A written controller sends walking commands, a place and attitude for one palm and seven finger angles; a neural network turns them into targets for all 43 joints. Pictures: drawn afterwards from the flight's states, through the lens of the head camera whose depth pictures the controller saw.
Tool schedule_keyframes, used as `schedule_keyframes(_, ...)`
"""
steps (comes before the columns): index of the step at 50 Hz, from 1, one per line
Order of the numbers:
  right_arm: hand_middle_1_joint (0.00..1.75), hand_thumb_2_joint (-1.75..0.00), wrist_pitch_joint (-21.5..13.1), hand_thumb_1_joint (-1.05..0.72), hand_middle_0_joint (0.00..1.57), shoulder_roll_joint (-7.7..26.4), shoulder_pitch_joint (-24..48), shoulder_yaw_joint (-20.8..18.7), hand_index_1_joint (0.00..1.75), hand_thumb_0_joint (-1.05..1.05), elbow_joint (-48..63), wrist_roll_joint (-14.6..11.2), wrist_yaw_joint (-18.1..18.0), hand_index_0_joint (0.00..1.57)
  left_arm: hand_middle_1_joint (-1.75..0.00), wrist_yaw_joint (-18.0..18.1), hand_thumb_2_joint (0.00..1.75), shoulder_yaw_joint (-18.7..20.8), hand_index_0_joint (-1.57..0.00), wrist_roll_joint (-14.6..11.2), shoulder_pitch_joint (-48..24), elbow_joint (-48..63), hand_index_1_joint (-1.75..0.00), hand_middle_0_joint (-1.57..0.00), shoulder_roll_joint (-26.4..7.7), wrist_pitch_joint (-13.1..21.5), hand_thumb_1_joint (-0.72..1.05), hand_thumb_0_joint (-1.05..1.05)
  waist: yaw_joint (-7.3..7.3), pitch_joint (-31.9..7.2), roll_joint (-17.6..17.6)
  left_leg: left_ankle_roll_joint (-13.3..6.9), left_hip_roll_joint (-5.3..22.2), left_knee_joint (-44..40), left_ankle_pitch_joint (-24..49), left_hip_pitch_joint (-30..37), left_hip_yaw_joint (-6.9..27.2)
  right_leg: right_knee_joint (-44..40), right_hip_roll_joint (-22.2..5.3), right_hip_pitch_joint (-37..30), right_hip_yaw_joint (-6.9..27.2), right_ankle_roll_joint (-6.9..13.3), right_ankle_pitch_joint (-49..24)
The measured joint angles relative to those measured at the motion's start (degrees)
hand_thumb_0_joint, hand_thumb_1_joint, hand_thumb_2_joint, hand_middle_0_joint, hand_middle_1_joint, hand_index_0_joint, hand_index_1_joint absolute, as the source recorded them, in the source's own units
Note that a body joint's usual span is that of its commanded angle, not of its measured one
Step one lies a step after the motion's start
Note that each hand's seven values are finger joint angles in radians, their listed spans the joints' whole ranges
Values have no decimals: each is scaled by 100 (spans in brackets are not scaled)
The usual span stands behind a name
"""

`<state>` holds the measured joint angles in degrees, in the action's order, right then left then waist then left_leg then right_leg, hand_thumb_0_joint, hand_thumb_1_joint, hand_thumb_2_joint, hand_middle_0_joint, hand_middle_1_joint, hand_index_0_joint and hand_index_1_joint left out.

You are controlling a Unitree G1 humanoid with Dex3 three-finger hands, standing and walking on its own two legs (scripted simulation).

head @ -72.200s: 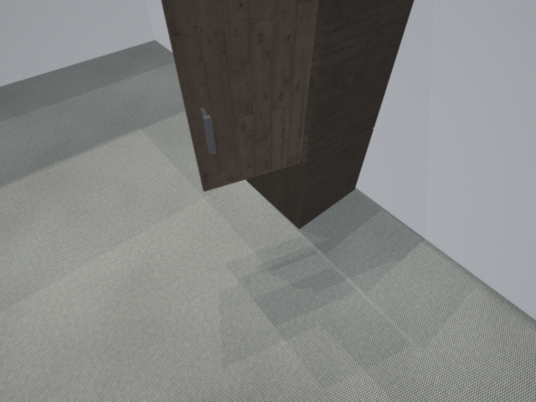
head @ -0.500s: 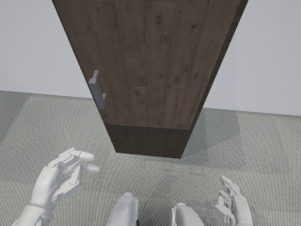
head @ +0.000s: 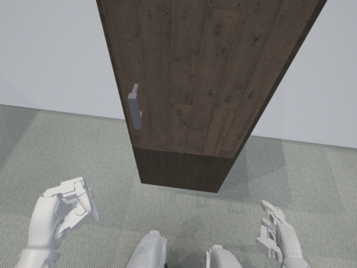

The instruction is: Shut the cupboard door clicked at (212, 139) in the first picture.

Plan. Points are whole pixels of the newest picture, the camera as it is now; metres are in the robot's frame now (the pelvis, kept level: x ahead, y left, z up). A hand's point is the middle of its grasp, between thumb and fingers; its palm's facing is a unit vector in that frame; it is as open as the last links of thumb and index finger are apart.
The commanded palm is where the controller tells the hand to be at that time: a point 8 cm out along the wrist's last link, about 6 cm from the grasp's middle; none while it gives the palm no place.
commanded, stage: raise the hand and make a fist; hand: left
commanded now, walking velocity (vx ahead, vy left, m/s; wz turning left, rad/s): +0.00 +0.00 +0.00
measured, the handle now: (136, 107) +0.49 +0.16 +0.03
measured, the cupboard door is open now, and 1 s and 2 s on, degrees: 1 1 1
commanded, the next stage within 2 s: bring the fist close to the handle in 0.66 s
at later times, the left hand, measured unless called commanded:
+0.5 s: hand (108, 208) +0.23 +0.16 +0.04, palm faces -0.03 -1.00 -0.02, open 3.1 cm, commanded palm +0.21 +0.22 +0.04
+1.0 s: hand (117, 189) +0.27 +0.16 +0.03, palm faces -0.03 -1.00 -0.01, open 3.1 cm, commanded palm +0.25 +0.20 +0.04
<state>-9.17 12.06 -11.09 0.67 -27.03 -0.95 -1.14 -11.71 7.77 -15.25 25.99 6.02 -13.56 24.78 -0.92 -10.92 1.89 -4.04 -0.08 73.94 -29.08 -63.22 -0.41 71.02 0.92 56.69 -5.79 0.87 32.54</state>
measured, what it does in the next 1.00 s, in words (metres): stands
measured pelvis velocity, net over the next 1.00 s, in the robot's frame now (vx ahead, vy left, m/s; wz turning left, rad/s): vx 0.01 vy -0.03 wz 0.00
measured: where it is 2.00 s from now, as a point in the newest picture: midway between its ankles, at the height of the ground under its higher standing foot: outside the picture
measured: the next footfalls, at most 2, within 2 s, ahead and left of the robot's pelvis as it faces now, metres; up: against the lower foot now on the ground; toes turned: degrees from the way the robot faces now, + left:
none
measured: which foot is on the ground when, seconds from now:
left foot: down 0.00-1.00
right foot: down 0.00-1.00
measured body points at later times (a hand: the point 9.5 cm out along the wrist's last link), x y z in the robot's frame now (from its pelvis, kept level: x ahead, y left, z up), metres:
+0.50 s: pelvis +0.01 -0.02 +0.00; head +0.09 +0.00 +0.44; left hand +0.22 +0.22 +0.04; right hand +0.19 -0.26 -0.08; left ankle +0.06 +0.07 -0.62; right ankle +0.02 -0.12 -0.62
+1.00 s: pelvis +0.01 -0.03 -0.01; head +0.10 -0.01 +0.43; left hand +0.26 +0.21 +0.04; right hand +0.20 -0.26 -0.09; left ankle +0.06 +0.07 -0.62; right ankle +0.02 -0.12 -0.62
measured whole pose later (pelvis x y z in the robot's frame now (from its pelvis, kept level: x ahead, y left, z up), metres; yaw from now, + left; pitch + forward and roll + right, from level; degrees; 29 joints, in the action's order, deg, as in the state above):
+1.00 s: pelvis +0.01 -0.03 -0.01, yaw +0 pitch +20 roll -4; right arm -7.8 14.1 -11.9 1.0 -29.2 -0.8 -1.5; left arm -14.9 7.5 -16.0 13.2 -4.6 -13.9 25.1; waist -0.2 -10.9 2.0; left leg -1.9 1.0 77.5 -31.3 -66.5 1.2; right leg 74.9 2.2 60.0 -7.2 3.3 35.3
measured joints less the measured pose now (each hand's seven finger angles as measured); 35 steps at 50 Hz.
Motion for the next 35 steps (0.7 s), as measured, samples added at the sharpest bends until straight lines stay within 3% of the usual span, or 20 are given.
schedule_keyframes(7,30,-90,-45,-90,20,55,-101,166,30,1,73,14,-53,21,-146,-287,90,-210,-126,125,-250,-518,-146,-126,-84,-202,90,2,21,53,-67,23,2,47,17,-78,81,31,11,49,-81,48,5)
schedule_keyframes(15,30,-90,-11,-90,20,111,-207,57,30,1,-135,39,-7,21,-149,-193,90,84,-129,-71,-341,-213,-150,-129,-174,87,90,2,87,42,-29,96,56,121,-55,-106,144,72,74,65,-132,117,61)
schedule_keyframes(22,30,-90,59,-90,20,161,-298,8,30,1,-138,-23,-47,21,-150,-354,90,-45,-129,-67,-309,-576,-150,-129,-108,-286,90,2,115,7,34,121,79,39,-72,-33,85,49,94,48,-68,143,88)
schedule_keyframes(30,30,-90,38,-90,20,140,-247,-35,30,1,-209,27,-41,21,-150,-212,90,46,-129,-123,-377,-423,-150,-130,-64,214,90,2,88,-12,-35,194,112,175,-167,-112,114,211,127,140,-93,216,201)
schedule_keyframes(35,30,-90,144,-90,20,133,-169,-29,30,1,-180,-20,-22,21,-150,-346,90,-14,-130,-103,-422,-571,-150,-130,-30,-35,90,2,81,-32,-11,211,112,187,-194,-105,115,238,128,142,-92,228,237)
